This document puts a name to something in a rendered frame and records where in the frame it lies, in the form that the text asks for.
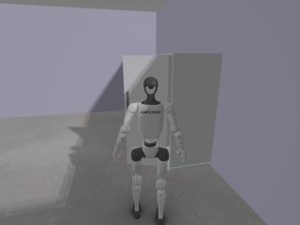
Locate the right robot upper arm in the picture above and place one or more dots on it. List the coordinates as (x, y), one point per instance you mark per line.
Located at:
(168, 108)

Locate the fridge door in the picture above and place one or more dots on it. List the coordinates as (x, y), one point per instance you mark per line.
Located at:
(136, 68)

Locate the robot left hand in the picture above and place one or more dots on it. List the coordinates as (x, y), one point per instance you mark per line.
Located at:
(115, 155)

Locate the robot right hand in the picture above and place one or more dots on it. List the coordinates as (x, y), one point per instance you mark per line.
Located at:
(184, 154)

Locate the left robot forearm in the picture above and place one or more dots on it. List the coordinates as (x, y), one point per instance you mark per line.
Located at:
(120, 139)

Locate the left robot thigh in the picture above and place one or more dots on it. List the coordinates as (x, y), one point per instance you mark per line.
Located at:
(136, 161)

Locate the right robot forearm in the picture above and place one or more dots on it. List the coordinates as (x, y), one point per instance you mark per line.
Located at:
(179, 139)

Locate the handle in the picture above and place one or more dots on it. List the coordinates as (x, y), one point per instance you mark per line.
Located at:
(127, 98)

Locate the left robot upper arm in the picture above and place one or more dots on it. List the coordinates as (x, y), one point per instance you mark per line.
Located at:
(131, 109)

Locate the robot left foot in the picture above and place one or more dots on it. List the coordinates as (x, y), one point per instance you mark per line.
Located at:
(136, 213)

